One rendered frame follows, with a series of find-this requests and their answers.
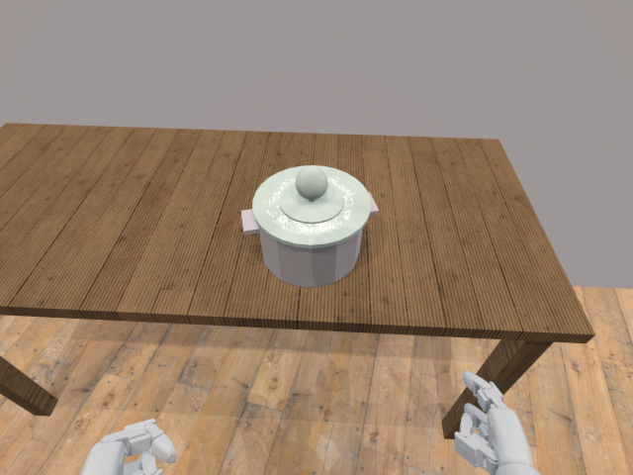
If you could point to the left robot hand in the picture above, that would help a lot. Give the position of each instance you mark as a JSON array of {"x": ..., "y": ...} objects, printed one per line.
[{"x": 107, "y": 457}]

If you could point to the pot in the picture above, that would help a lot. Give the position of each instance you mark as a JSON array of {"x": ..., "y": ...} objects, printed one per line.
[{"x": 306, "y": 267}]

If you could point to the table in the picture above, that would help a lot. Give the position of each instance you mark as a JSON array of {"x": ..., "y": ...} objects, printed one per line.
[{"x": 144, "y": 225}]

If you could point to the right robot hand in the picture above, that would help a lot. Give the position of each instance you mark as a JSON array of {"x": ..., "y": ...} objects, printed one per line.
[{"x": 501, "y": 439}]

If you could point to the knob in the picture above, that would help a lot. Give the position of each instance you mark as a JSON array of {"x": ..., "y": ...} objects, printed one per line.
[{"x": 311, "y": 183}]

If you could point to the lid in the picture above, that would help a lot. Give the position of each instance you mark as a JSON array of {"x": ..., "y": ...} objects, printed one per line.
[{"x": 338, "y": 215}]

